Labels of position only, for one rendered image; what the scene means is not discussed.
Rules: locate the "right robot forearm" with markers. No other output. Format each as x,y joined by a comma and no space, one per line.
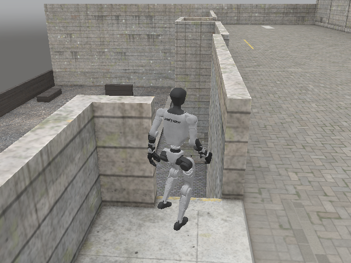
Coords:
199,149

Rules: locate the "left robot forearm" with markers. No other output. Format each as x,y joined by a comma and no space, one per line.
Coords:
151,144

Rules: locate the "right robot upper arm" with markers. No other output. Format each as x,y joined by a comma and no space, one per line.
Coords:
192,122

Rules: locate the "right robot hand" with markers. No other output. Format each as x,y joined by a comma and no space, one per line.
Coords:
208,159

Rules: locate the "left robot hand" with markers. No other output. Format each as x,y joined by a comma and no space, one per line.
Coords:
155,156

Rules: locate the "left robot upper arm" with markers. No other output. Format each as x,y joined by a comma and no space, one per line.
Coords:
157,121

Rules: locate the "robot left shin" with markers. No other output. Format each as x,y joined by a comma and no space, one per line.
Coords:
170,184

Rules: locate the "robot left thigh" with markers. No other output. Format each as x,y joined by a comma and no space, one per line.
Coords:
175,172

